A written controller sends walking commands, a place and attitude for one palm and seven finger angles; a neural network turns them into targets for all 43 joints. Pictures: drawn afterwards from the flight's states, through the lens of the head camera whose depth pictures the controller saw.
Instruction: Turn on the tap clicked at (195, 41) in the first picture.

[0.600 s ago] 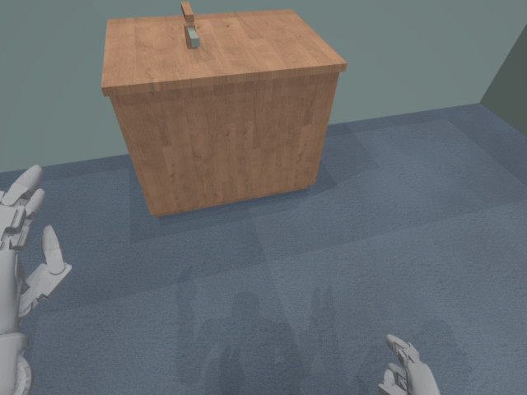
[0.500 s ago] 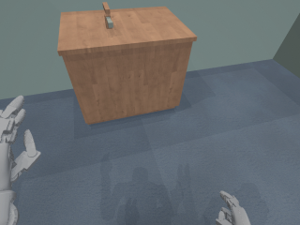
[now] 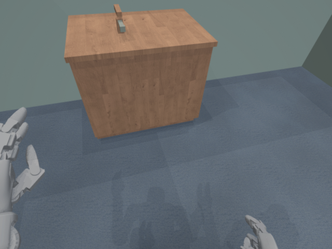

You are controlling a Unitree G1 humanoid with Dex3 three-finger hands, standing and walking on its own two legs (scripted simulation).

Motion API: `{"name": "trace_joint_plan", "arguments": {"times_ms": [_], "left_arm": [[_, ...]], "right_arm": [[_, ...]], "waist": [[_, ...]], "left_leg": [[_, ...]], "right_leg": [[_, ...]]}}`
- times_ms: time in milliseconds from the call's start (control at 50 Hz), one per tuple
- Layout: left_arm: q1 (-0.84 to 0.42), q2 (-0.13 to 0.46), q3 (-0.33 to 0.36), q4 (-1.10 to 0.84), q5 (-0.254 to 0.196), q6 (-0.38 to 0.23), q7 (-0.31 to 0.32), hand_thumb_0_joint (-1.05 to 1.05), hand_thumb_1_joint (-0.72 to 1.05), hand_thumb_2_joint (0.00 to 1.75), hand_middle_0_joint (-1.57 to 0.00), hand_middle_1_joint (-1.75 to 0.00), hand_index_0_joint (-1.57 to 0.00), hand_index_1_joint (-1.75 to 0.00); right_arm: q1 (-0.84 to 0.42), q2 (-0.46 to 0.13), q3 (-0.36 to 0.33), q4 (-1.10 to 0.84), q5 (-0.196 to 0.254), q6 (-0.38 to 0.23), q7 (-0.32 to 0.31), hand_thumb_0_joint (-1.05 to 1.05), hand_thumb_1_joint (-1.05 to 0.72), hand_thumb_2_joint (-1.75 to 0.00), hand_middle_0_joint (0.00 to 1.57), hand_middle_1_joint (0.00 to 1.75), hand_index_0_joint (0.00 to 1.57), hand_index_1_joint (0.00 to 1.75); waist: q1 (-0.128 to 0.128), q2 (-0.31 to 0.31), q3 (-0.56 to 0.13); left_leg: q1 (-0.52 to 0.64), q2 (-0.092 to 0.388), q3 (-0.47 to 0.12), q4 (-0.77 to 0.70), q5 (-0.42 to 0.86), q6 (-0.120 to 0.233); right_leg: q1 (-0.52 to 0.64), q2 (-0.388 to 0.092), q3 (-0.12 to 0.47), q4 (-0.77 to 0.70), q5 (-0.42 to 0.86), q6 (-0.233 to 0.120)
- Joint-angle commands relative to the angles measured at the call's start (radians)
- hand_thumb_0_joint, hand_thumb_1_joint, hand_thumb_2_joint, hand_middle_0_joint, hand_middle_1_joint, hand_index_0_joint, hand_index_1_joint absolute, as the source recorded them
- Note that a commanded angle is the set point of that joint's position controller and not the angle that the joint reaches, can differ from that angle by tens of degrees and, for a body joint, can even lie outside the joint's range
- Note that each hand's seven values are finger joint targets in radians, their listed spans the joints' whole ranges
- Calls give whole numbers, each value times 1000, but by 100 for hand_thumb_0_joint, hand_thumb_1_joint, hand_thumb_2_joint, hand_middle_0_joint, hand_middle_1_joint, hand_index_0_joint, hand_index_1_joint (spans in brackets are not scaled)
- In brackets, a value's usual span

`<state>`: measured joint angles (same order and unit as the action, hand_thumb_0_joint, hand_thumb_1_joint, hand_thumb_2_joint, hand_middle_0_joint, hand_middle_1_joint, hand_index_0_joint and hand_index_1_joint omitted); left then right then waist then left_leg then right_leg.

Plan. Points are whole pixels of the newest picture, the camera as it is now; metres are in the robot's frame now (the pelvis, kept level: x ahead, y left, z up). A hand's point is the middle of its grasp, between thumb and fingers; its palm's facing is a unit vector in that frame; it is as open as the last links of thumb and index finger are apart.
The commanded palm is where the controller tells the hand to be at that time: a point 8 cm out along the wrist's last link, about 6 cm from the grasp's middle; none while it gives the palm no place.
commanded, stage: walk to a spot facing it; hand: left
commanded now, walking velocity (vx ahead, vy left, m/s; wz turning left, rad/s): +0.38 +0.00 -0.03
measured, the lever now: (122, 28) +1.14 +0.31 +0.04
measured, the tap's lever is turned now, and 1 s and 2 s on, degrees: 0 0 0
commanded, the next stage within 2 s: turn to face it in 1.18 s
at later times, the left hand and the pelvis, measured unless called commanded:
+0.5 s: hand (62, 133) +0.30 +0.24 +0.16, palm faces +0.45 -0.80 -0.39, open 7.4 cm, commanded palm +0.23 +0.28 +0.18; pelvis +0.09 -0.01 -0.01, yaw +4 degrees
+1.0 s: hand (117, 86) +0.47 +0.17 +0.16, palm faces +0.43 -0.78 -0.46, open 7.4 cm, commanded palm +0.40 +0.21 +0.18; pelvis +0.25 -0.07 -0.02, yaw +2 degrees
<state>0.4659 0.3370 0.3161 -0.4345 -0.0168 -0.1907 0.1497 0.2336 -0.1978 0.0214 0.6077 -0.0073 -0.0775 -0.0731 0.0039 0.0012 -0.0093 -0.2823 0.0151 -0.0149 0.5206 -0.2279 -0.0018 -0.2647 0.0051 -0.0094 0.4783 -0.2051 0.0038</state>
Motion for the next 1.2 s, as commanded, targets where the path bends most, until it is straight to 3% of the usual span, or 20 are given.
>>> {"name": "trace_joint_plan", "arguments": {"times_ms": [0, 120, 180, 240, 280, 320, 380, 460, 480, 520, 560, 680, 820, 840, 860, 880, 900, 940, 1020, 1180], "left_arm": [[-109, 150, 95, -228, 9, -61, 22, 0, 90, 90, -20, -30, -20, -30], [-121, 152, 111, -223, 13, -74, 32, 0, 90, 90, -20, -30, -20, -30], [-94, 133, 96, -183, 13, -61, 22, 0, 90, 90, -20, -30, -20, -30], [-119, 171, 106, -162, 18, -63, 23, 0, 90, 90, -20, -30, -20, -30], [-187, 197, 115, -180, 18, -79, 29, 0, 90, 90, -20, -30, -20, -30], [-148, 210, 129, -202, 19, -94, 29, 0, 90, 90, -20, -30, -20, -30], [-115, 218, 164, -256, 14, -113, 28, 0, 90, 90, -20, -30, -20, -30], [-92, 192, 161, -323, -7, -109, 40, 0, 90, 90, -20, -30, -20, -30], [-64, 167, 141, -332, -12, -109, 39, 0, 90, 90, -20, -30, -20, -30], [-73, 184, 151, -411, -14, -130, 49, 0, 90, 90, -20, -30, -20, -30], [-104, 213, 158, -334, -6, -111, 36, 0, 90, 90, -20, -30, -20, -30], [-30, 160, 147, -329, 0, -81, 20, 0, 90, 90, -20, -30, -20, -30], [-64, 177, 166, -180, -4, -62, 9, 0, 90, 90, -20, -30, -20, -30], [-81, 176, 154, -182, -1, -50, 9, 0, 90, 90, -20, -30, -20, -30], [-116, 215, 164, -199, 11, -42, 11, 0, 90, 90, -20, -30, -20, -30], [-91, 237, 188, -182, 7, -34, 15, 0, 90, 90, -20, -30, -20, -30], [-137, 256, 202, -240, -1, -45, 19, 0, 90, 90, -20, -30, -20, -30], [-103, 262, 206, -251, -1, -72, 5, 0, 90, 90, -20, -30, -20, -30], [-41, 258, 234, -331, 0, -103, 16, 0, 90, 90, -20, -30, -20, -30], [102, 214, 248, -293, -18, -102, 47, 0, 90, 90, -20, -30, -20, -30]], "right_arm": [[-110, -123, -45, -158, -2, -45, -24, 0, -90, -90, 20, 30, 20, 30], [-79, -125, -50, -133, -7, -55, -32, 0, -90, -90, 20, 30, 20, 30], [-92, -126, -50, -140, -2, -49, -21, 0, -90, -90, 20, 30, 20, 30], [-91, -100, -46, -134, 1, -42, -12, 0, -90, -90, 20, 30, 20, 30], [-131, -126, -59, -127, 5, -46, -7, 0, -90, -90, 20, 30, 20, 30], [-112, -107, -39, -114, -2, -40, -6, 0, -90, -90, 20, 30, 20, 30], [-129, -78, -32, -126, -4, -25, -2, 0, -90, -90, 20, 30, 20, 30], [-95, -83, -53, -146, -7, -42, -13, 0, -90, -90, 20, 30, 20, 30], [-72, -98, -67, -152, 0, -49, -22, 0, -90, -90, 20, 30, 20, 30], [-76, -119, -72, -161, 1, -50, -12, 0, -90, -90, 20, 30, 20, 30], [-97, -113, -64, -132, -9, -50, 0, 0, -90, -90, 20, 30, 20, 30], [-85, -109, -70, -126, 9, -63, 8, 0, -90, -90, 20, 30, 20, 30], [-104, -94, -64, -131, 5, -46, -13, 0, -90, -90, 20, 30, 20, 30], [-94, -81, -63, -127, 11, -42, -12, 0, -90, -90, 20, 30, 20, 30], [-94, -57, -63, -130, 18, -36, -9, 0, -90, -90, 20, 30, 20, 30], [-137, -56, -55, -157, 14, -42, -6, 0, -90, -90, 20, 30, 20, 30], [-162, -72, -50, -149, 7, -43, 1, 0, -90, -90, 20, 30, 20, 30], [-129, -89, -61, -107, 6, -41, 15, 0, -90, -90, 20, 30, 20, 30], [-163, -87, -66, -102, 9, -7, 14, 0, -90, -90, 20, 30, 20, 30], [-90, -75, -83, -174, 3, 6, 13, 0, -90, -90, 20, 30, 20, 30]], "waist": [[-12, 76, -27], [-22, 195, -46], [-15, 178, -26], [-3, -223, 42], [3, -179, 53], [1, -82, 58], [4, -115, -25], [-7, -32, -121], [-29, 52, -168], [-25, 365, -226], [-38, 248, -125], [-8, 231, -38], [13, 138, -54], [20, 28, -97], [19, -219, -140], [34, -382, -137], [26, -273, -118], [6, -142, -95], [-13, -78, -88], [11, -119, -100]], "left_leg": [[-118, 80, -85, -152, -448, 59], [-6, 218, -273, -161, -202, 139], [-147, 169, -142, -114, -310, 103], [-390, 1, 84, 290, -289, 17], [-476, 37, 20, 588, -300, -2], [-432, 86, 11, 542, -234, -3], [-248, 98, 87, 264, -173, 3], [108, -3, 237, -33, 52, 6], [270, 41, 166, -80, 83, 32], [520, 423, -388, -151, 330, 230], [353, 459, -432, -217, 129, 267], [155, 305, 24, -241, 79, 154], [25, 268, 155, -11, 18, 102], [-12, 206, 192, 190, 13, 81], [-166, 113, 229, 507, -122, 49], [-400, 1, 129, 755, -360, 24], [-433, 40, 7, 862, -334, 15], [-422, 87, -14, 915, -186, -4], [-433, 101, 8, 870, -78, -31], [-315, 89, 189, 297, -61, -29]], "right_leg": [[-16, -52, 64, -50, -410, -35], [-56, 1, -55, 148, -205, -17], [62, -26, -36, 48, -251, -32], [148, -288, 417, -192, -463, -176], [167, -415, 561, -283, -419, -268], [155, -372, 398, -230, -157, -254], [153, -287, 135, -133, 103, -191], [100, -171, 8, 68, 189, -109], [22, -145, -19, 250, 235, -69], [-360, -7, -58, 687, -402, 5], [-450, -83, 24, 822, -361, 1], [-341, -114, -97, 554, -143, 24], [71, -31, -234, 106, -31, 23], [175, -42, -194, 39, -39, 10], [274, -232, 95, -64, -99, -65], [333, -417, 510, -166, -8, -166], [300, -486, 544, -214, -28, -189], [225, -446, 403, -202, -148, -165], [199, -377, 53, -156, 186, -127], [305, -370, -128, -61, 642, -114]]}}
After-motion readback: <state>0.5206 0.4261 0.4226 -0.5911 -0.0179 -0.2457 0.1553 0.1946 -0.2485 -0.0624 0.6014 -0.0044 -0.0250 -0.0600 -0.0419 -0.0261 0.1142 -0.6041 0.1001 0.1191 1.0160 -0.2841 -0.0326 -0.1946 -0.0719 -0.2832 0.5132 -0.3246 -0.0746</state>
